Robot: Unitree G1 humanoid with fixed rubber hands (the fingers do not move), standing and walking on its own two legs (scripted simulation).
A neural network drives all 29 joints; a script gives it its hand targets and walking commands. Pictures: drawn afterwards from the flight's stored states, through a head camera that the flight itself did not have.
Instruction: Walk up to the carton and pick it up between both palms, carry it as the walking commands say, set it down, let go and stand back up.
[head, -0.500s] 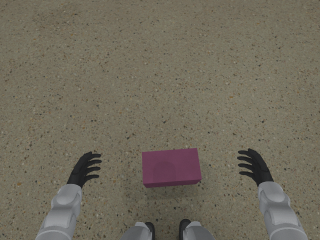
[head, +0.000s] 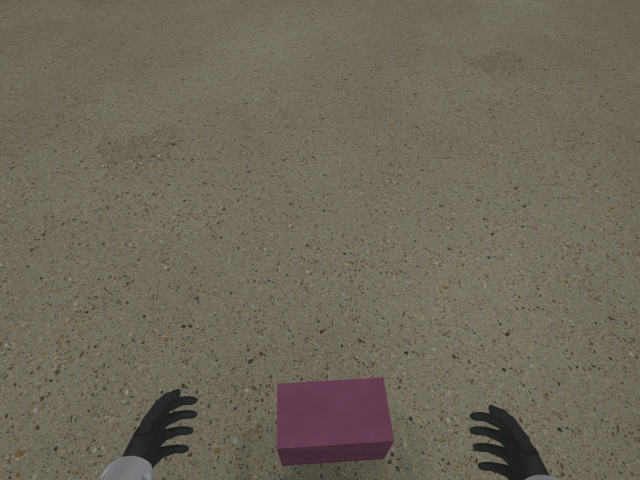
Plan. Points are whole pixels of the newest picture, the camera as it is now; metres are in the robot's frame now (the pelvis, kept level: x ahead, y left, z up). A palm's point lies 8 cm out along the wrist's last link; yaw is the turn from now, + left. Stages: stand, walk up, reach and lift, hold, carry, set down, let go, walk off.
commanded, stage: let go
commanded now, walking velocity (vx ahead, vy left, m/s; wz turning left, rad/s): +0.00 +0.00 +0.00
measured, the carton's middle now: (332, 422) +0.38 -0.01 -0.68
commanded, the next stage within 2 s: stand in 0.24 s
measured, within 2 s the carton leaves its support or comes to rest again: neither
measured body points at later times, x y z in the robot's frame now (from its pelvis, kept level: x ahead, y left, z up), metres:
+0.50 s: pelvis +0.00 +0.01 +0.00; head -0.01 +0.01 +0.45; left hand +0.14 +0.29 -0.10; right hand +0.14 -0.28 -0.09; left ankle -0.02 +0.11 -0.74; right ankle -0.01 -0.10 -0.74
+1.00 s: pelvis +0.00 +0.02 +0.00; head -0.01 +0.02 +0.45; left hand +0.10 +0.30 -0.12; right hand +0.09 -0.28 -0.11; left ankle -0.02 +0.11 -0.74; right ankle -0.01 -0.10 -0.74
